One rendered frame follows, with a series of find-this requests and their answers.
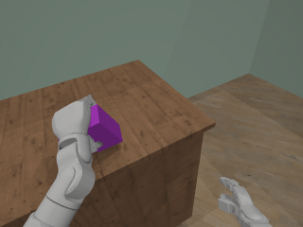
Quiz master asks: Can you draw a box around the robot left hand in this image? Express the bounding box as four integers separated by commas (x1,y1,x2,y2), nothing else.
51,95,103,153

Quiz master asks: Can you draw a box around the robot left forearm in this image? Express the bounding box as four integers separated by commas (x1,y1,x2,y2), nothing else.
23,133,96,227

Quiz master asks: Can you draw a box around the sponge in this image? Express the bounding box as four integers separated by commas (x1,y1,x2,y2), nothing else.
58,104,123,152

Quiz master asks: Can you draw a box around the robot right hand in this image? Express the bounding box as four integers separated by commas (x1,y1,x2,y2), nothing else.
218,177,255,220

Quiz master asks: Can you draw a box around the robot right forearm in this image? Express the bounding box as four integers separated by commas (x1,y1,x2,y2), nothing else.
238,204,273,227

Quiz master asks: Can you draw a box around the table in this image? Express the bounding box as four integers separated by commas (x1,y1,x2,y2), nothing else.
0,60,216,227

